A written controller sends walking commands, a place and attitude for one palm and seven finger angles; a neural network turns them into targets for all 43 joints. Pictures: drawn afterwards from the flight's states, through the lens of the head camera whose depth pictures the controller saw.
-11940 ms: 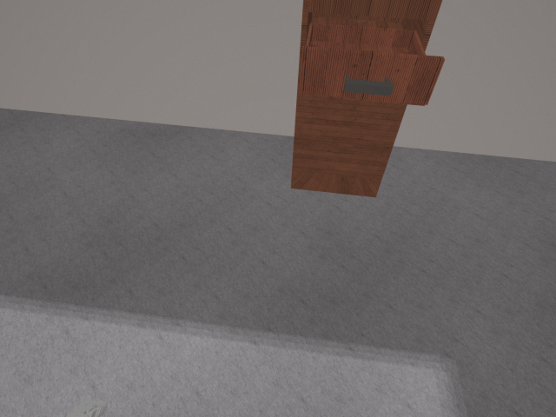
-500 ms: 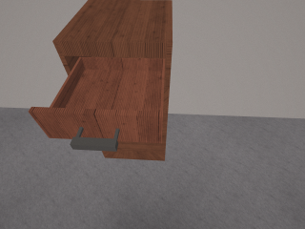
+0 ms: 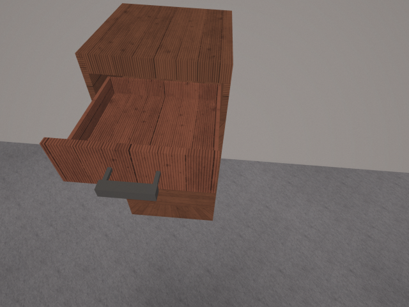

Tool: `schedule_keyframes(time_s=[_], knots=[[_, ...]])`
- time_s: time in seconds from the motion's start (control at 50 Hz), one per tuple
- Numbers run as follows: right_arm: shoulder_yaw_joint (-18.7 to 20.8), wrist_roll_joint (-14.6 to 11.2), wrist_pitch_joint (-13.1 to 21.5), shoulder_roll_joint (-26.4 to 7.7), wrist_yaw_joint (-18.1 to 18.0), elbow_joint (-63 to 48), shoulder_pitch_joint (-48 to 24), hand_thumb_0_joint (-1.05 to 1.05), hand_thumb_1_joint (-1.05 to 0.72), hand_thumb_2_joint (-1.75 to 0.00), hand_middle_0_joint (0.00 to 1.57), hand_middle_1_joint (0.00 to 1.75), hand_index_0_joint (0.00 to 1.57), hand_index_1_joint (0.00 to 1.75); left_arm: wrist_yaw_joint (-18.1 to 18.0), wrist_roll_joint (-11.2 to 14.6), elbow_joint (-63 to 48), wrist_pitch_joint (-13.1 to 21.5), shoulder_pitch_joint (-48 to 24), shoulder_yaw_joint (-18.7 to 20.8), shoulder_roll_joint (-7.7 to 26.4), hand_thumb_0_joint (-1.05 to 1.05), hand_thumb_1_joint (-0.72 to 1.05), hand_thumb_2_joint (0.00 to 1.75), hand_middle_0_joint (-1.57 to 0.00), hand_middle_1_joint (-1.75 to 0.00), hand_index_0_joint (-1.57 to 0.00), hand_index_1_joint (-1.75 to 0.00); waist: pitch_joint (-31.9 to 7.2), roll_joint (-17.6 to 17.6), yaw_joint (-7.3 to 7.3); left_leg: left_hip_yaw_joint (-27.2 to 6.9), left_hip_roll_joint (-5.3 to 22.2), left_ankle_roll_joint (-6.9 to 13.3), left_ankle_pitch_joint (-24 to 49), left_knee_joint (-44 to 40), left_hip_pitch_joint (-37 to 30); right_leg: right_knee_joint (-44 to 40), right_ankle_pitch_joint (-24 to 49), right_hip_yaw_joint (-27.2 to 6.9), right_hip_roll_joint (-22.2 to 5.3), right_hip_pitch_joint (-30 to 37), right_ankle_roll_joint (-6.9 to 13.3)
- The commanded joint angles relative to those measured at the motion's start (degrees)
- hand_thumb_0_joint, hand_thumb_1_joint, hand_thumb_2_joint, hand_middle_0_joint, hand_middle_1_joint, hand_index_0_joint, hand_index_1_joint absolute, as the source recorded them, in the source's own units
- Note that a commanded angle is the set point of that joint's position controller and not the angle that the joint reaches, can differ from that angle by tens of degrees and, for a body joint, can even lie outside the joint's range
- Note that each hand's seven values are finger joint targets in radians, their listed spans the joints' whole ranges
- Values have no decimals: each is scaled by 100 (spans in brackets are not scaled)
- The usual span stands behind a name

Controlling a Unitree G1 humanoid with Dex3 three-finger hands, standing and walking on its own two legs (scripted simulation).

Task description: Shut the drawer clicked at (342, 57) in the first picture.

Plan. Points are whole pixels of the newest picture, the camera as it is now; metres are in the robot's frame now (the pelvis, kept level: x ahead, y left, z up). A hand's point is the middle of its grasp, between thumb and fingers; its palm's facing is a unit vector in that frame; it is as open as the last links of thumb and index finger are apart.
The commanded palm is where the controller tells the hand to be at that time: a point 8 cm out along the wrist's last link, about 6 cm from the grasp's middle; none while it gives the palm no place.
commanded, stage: look again from close up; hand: left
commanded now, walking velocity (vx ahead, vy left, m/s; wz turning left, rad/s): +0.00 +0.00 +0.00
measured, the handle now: (130, 181) +0.38 +0.19 +0.01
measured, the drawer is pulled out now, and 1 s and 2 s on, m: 0.29 0.29 0.29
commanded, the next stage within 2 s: shuffle to correct the standing spot in 0.40 s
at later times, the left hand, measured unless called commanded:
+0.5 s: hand out of the picture -0.02 +0.20 -0.18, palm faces +0.03 -0.99 -0.15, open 7.4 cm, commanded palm none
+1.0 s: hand out of the picture +0.00 +0.18 -0.18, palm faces +0.06 -0.99 -0.15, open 7.4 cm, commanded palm none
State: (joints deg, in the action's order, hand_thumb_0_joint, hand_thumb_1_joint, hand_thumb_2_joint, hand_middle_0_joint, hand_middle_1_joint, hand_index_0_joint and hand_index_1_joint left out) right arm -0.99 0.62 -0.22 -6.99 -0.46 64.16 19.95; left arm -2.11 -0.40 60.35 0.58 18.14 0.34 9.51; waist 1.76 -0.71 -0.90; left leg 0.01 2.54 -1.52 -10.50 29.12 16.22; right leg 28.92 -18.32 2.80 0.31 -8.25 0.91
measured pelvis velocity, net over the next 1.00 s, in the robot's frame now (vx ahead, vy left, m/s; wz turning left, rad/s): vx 0.07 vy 0.02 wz -0.01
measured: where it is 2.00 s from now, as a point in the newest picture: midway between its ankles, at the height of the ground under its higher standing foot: outside the picture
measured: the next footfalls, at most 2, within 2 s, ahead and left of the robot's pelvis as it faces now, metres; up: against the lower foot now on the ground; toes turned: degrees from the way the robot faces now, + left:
none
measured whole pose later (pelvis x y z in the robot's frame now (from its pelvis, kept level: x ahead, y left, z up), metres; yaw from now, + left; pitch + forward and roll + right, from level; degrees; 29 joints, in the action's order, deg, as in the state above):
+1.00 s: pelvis +0.07 +0.02 +0.00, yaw +0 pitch -1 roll +0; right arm -0.6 0.4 1.7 -7.9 -1.8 64.8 16.3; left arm -2.4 -0.4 65.1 0.6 24.7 0.4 7.5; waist 1.5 -2.3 0.6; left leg 5.0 0.9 1.6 -18.8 33.4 13.2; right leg 35.7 -22.5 2.4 -2.7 -6.7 -1.0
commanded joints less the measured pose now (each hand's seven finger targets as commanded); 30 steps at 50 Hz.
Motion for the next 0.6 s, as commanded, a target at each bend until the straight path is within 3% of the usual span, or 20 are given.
schedule_keyframes(time_s=[0.0,0.16,0.32,0.34,0.48,0.54,0.58], knots=[[135,-6,154,-665,-71,-225,70,0,-90,-90,20,30,20,30,-28,-20,-68,69,483,65,478,0,90,90,-20,-30,-20,-30,339,96,113,-315,238,280,114,-596,-69,-797,214,-456,-501,-438,149],[140,-34,188,-721,-88,-143,-95,0,-90,-90,20,30,20,30,-36,-46,73,82,632,38,426,0,90,90,-20,-30,-20,-30,222,96,125,-354,296,335,524,-644,-350,-780,582,-381,-539,-359,37],[140,-39,167,-804,-85,-178,-325,0,-90,-90,20,30,20,30,-28,-55,196,67,685,9,426,0,90,90,-20,-30,-20,-30,339,219,112,-384,270,334,186,-846,-409,-908,441,-379,-593,-431,-21],[143,-49,165,-795,-86,-176,-334,0,-90,-90,20,30,20,30,-29,-70,196,63,697,11,444,0,90,90,-20,-30,-20,-30,443,113,119,-387,289,345,164,-890,-391,-928,434,-356,-587,-451,-30],[140,-42,180,-874,-81,-195,-403,0,-90,-90,20,30,20,30,-27,-69,219,59,692,2,461,0,90,90,-20,-30,-20,-30,237,127,125,-428,283,356,311,-923,-508,-917,525,-336,-633,-341,-67],[165,-11,125,-917,-71,-121,-288,0,-90,-90,20,30,20,30,9,-101,266,25,764,9,406,0,90,90,-20,-30,-20,-30,283,180,85,-599,386,405,-1107,-1214,-444,-715,-342,-140,-492,-464,-42],[224,21,80,-1042,-65,-120,-288,0,-90,-90,20,30,20,30,39,-129,262,-5,807,10,366,0,90,90,-20,-30,-20,-30,509,548,80,-937,549,509,-2185,-1613,-217,-372,-725,51,-355,-702,-25]])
